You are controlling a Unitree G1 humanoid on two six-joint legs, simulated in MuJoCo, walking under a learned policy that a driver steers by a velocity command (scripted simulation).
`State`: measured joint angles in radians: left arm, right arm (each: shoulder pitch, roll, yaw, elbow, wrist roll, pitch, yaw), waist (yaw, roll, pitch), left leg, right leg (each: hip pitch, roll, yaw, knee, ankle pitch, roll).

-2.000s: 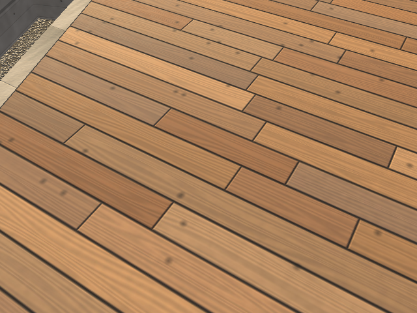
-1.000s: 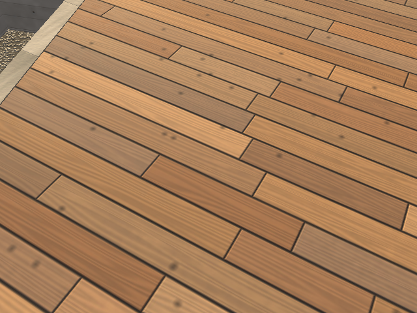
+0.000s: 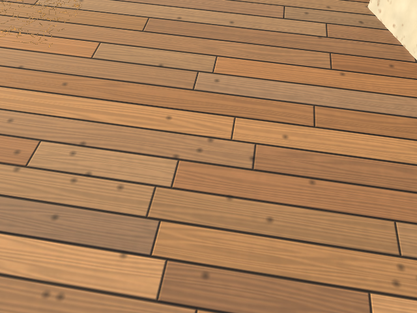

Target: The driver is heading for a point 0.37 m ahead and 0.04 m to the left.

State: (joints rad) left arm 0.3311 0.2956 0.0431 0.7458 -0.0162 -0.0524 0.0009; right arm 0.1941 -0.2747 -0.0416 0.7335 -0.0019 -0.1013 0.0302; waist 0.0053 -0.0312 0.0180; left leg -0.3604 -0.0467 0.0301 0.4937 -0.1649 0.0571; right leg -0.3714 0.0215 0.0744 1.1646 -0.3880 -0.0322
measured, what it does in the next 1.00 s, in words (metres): walks ahead: right foot, then left foot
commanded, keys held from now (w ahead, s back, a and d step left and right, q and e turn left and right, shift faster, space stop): w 0.26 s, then no key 0.74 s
